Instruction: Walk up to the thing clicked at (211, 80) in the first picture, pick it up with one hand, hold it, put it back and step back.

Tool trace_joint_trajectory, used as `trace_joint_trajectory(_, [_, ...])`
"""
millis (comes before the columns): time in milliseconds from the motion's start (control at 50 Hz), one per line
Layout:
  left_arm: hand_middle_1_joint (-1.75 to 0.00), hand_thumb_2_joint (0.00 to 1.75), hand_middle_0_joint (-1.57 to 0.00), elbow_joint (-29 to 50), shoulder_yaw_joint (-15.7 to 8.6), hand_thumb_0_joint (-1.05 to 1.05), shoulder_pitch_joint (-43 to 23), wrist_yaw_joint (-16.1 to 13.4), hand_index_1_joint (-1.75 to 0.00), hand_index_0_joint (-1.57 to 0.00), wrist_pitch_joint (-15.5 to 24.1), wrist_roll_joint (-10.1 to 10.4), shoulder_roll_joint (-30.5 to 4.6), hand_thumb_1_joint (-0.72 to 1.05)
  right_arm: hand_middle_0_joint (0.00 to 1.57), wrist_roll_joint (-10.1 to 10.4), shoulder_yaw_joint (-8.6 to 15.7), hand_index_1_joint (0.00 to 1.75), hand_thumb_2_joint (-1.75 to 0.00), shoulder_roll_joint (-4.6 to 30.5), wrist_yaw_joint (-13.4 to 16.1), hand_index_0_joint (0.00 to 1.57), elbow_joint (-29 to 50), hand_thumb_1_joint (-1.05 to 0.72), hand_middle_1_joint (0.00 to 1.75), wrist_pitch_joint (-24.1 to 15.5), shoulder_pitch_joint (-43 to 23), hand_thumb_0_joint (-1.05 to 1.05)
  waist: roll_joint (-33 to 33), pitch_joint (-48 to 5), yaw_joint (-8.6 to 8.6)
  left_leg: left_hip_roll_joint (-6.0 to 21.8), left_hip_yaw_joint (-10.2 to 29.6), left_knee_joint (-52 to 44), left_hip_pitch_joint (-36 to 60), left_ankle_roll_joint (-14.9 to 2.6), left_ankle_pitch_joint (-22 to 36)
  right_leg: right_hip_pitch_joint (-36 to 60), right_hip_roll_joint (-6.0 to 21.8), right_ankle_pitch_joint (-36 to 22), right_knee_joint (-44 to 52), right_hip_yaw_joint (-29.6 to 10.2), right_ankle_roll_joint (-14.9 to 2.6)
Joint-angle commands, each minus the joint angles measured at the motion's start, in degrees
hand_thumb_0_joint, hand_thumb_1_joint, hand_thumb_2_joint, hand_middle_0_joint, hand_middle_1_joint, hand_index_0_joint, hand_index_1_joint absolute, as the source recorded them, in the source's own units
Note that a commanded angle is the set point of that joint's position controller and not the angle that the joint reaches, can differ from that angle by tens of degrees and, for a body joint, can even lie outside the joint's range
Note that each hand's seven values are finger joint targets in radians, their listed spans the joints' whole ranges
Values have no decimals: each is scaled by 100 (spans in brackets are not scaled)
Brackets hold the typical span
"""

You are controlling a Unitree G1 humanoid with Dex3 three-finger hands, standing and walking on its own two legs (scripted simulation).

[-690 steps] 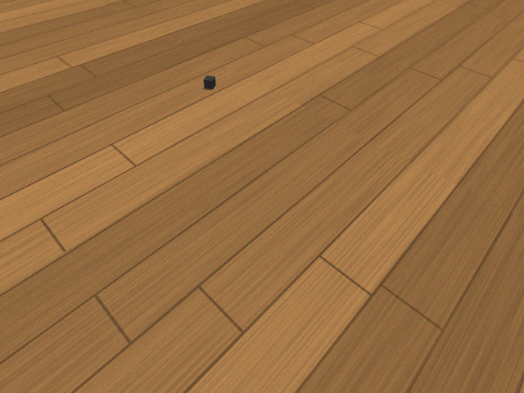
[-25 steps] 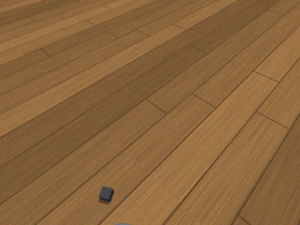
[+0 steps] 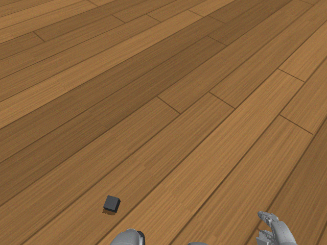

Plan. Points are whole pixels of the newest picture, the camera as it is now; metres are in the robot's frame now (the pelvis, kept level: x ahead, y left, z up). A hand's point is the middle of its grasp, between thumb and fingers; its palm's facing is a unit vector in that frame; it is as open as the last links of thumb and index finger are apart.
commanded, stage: walk up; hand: left
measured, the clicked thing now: (112, 204) +0.39 +0.28 -0.72
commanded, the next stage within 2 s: stand in 1.66 s
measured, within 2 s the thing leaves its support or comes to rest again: neither
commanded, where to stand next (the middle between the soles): +0.03 +0.02 m, yaw +3 degrees
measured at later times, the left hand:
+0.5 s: hand out of the picture +0.02 +0.28 -0.14, palm faces +0.10 -0.93 -0.36, open 7.4 cm
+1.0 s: hand out of the picture +0.03 +0.26 -0.13, palm faces +0.08 -0.93 -0.36, open 7.4 cm
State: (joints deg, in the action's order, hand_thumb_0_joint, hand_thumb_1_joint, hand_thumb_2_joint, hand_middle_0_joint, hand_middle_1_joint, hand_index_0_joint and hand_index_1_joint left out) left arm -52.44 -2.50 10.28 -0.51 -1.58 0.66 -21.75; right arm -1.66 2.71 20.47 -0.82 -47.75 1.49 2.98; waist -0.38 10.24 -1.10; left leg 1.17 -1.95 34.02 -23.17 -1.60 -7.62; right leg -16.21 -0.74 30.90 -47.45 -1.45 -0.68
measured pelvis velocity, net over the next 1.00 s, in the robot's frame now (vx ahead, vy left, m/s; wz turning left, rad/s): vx -0.03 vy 0.00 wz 0.08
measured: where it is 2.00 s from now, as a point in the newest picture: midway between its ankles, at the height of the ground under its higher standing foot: outside the picture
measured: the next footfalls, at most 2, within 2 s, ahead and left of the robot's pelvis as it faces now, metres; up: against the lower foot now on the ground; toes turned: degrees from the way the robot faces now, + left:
right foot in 0.04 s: +0.04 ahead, -0.15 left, +0.00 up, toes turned +3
left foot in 0.38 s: -0.01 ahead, +0.14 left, +0.00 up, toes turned +2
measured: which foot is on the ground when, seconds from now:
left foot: down 0.00-0.08, up 0.10-0.36, down 0.38-1.00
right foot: up 0.00-0.02, down 0.04-1.00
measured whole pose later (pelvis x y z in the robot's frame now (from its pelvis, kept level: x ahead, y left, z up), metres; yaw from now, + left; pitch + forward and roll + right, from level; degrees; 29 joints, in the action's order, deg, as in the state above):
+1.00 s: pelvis -0.03 +0.00 +0.02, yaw +5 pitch -3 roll +0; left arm -61.9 -0.7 6.9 0.5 1.3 -0.2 -21.0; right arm -0.2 0.4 20.7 -1.2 -60.8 -0.3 6.0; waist -1.1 3.7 -0.9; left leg 1.3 3.0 25.7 -7.5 1.6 -15.4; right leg -9.3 2.6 12.5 -24.6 0.6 2.2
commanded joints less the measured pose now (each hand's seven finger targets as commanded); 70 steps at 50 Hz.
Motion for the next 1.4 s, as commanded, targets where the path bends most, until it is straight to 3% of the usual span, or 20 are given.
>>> trace_joint_trajectory(0, [-30, 90, -20, -48, -417, 0, 1392, -71, -30, -20, 88, -180, -981, 90, 20, 39, 437, 30, -90, 1448, 78, 20, 482, -90, 30, 108, -102, 0, -813, -1456, -224, 1140, 1305, -502, 304, -741, -87, 838, 41, -1315, 1650, 270, -122])
trace_joint_trajectory(20, [-30, 90, -20, 67, -473, 0, 1216, -76, -30, -20, 122, -258, -1175, 90, 20, 91, 380, 30, -90, 1246, 72, 20, 529, -90, 30, 136, -19, 0, -195, -1229, -171, 758, 1075, -45, -127, -452, -602, 750, 319, -965, 2112, -355, -262])
trace_joint_trajectory(40, [-30, 90, -20, 298, -568, 0, 957, -81, -30, -20, 167, -373, -1595, 90, 20, 143, 314, 30, -90, 970, 65, 20, 584, -90, 30, 136, 100, 0, 1095, -842, -147, -189, 639, 997, -965, -32, -1871, 424, 1610, -618, 3039, -2396, -685])
trace_joint_trajectory(60, [-30, 90, -20, 535, -642, 0, 376, -80, -30, -20, 160, -365, -2067, 90, 20, 127, 412, 30, -90, 1150, 144, 20, 526, -90, 30, 178, -32, 0, 1287, -565, -199, -674, 906, 2353, -635, 154, -2763, -804, 2534, -366, 3524, -3151, -1339])
trace_joint_trajectory(80, [-30, 90, -20, 714, -644, 0, 6, -95, -30, -20, 199, -387, -2150, 90, 20, 86, 492, 30, -90, 1405, 161, 20, 501, -90, 30, 184, 62, 0, 1299, -347, -87, -511, 1234, 3159, -298, 168, -2675, -1302, 2742, -811, 3450, -3425, -1746])
trace_joint_trajectory(140, [-30, 90, -20, 760, -509, 0, -363, -104, -30, -20, 281, -274, -1294, 90, 20, 172, 466, 30, -90, 1199, 93, 20, 174, -90, 30, 117, 712, 0, 503, -569, 284, -771, 1273, 3517, -573, 163, -1810, -145, 1372, -3063, 2589, -1057, -1050])
trace_joint_trajectory(280, [-30, 90, -20, 641, -567, 0, 673, -39, -30, -20, 317, -318, -1368, 90, 20, 93, 211, 30, -90, 1143, 97, 20, 189, -90, 30, -151, 456, 0, 1285, -1142, -408, -168, 529, 680, -520, 309, -2393, 1968, 1455, -2273, 2221, -986, -1151])
trace_joint_trajectory(320, [-30, 90, -20, 671, -541, 0, 637, 9, -30, -20, 255, -259, -1452, 90, 20, 66, 215, 30, -90, 1111, 115, 20, 50, -90, 30, -265, 641, 0, 1295, -1097, -271, -267, 255, -492, 321, 197, -2036, 1437, 1385, -3000, 1798, -755, -1033])
trace_joint_trajectory(360, [-30, 90, -20, 728, -445, 0, 450, 32, -30, -20, 193, -130, -1288, 90, 20, 29, 258, 30, -90, 1105, 175, 20, -224, -90, 30, -381, 1142, 0, 979, -1302, 35, -293, 180, -1542, 1553, 93, -201, 904, 1109, -4089, 985, -266, -591])
trace_joint_trajectory(380, [-30, 90, -20, 789, -340, 0, 405, 32, -30, -20, 200, -93, -1011, 90, 20, -3, 312, 30, -90, 1310, 210, 20, -257, -90, 30, -431, 1264, 0, 469, -1471, 89, 170, 961, -1367, 2238, -99, 394, 152, 888, -3513, 508, -100, -306])
trace_joint_trajectory(400, [-30, 90, -20, 867, -232, 0, 332, 54, -30, -20, 180, -37, -638, 90, 20, -53, 319, 30, -90, 1653, 238, 20, -181, -90, 30, -484, 1043, 0, -585, -1451, -21, 1345, 2591, -1462, 2407, -470, 1164, -765, 312, -1851, 175, 135, -12])
trace_joint_trajectory(420, [-30, 90, -20, 730, -354, 0, -100, -13, -30, -20, 112, -70, -1056, 90, 20, 57, 335, 30, -90, 1962, 223, 20, -165, -90, 30, -469, 854, 0, -730, -1145, 213, 1937, 2977, -1438, 1220, -1270, 606, -323, 292, 281, -58, -46, -1])
trace_joint_trajectory(440, [-30, 90, -20, 674, -403, 0, -204, -13, -30, -20, 111, -90, -1242, 90, 20, 67, 355, 30, -90, 1942, 214, 20, -155, -90, 30, -463, 641, 0, -725, -773, 170, 1987, 3001, -1535, 624, -1507, 328, -45, 411, 325, -320, -249, -42])
trace_joint_trajectory(500, [-30, 90, -20, 437, -309, 0, 191, 50, -30, -20, 219, -45, -998, 90, 20, 48, 141, 30, -90, 1452, 210, 20, -119, -90, 30, -467, 283, 0, -1014, -646, -126, 1020, 1393, -1041, 1090, -760, 1027, -121, 417, -474, 984, -30, -123])
trace_joint_trajectory(560, [-30, 90, -20, 123, -333, 0, 213, 3, -30, -20, 345, -105, -1103, 90, 20, 195, 98, 30, -90, 1364, 159, 20, -266, -90, 30, -374, 407, 0, -765, -1008, -65, 544, 885, -353, 928, -185, 1515, 1074, 328, -2639, 2363, 69, -145])
trace_joint_trajectory(600, [-30, 90, -20, 44, -317, 0, 231, -44, -30, -20, 413, -157, -1292, 90, 20, 266, 42, 30, -90, 1183, 154, 20, -257, -90, 30, -318, 541, 0, -309, -1329, 9, 315, 754, -190, 582, -40, 626, 1538, 841, -3525, 2258, -571, -349])
trace_joint_trajectory(660, [-30, 90, -20, 80, -221, 0, -495, 44, -30, -20, 368, -118, -1278, 90, 20, 135, 83, 30, -90, 1192, 139, 20, -547, -90, 30, -291, 602, 0, -134, -964, 250, 341, 983, -1110, 1231, -81, -1206, 198, 966, -1732, 2260, -576, -399])
trace_joint_trajectory(700, [-30, 90, -20, -75, -143, 0, -396, 59, -30, -20, 371, -89, -1096, 90, 20, 133, 83, 30, -90, 1359, 98, 20, -507, -90, 30, -341, 93, 0, -256, -834, 20, 604, 1228, -1208, 990, -178, -577, 398, 557, -1900, 2207, -111, -169])
trace_joint_trajectory(780, [-30, 90, -20, -322, -147, 0, -390, 46, -30, -20, 462, -100, -1191, 90, 20, 164, 21, 30, -90, 1226, 92, 20, -631, -90, 30, -366, 114, 0, 42, -1141, 68, 433, 808, -984, 1265, -87, 457, 897, 768, -3136, 2371, -287, -216])
trace_joint_trajectory(1380, [-30, 90, -20, -895, -124, 0, -875, 20, -30, -20, 363, -111, -1076, 90, 20, 135, -6, 30, -90, 1181, 98, 20, -1344, -90, 30, -286, 78, 0, 2, -1159, 91, 462, 725, -1675, 1536, 47, 388, 1217, 731, -2798, 2893, -175, -54])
